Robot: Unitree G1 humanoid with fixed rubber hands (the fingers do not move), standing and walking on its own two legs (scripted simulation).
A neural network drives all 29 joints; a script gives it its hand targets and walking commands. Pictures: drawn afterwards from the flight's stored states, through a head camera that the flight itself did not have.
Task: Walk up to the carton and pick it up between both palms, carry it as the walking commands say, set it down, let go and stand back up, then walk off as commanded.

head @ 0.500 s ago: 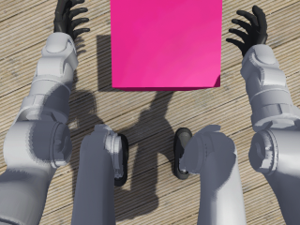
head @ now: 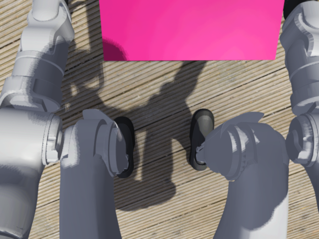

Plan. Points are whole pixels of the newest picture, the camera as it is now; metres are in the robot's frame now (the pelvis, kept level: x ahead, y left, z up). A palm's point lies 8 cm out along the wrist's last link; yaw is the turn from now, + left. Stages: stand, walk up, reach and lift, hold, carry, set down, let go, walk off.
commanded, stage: reach and lift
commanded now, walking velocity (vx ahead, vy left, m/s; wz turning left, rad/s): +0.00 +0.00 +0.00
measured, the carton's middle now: (179, 4) +0.53 -0.03 -0.23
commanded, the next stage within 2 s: none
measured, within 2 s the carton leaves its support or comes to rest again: leaves its support in 1.48 s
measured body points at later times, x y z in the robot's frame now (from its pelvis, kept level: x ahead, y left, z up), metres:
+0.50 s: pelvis +0.00 -0.01 +0.01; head +0.36 +0.00 +0.27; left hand +0.55 +0.16 -0.18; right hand +0.52 -0.20 -0.18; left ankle +0.11 +0.12 -0.35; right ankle +0.14 -0.13 -0.35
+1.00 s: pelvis +0.00 -0.01 +0.01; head +0.37 +0.00 +0.27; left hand +0.54 +0.15 -0.18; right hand +0.52 -0.19 -0.18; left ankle +0.11 +0.12 -0.35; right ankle +0.14 -0.13 -0.35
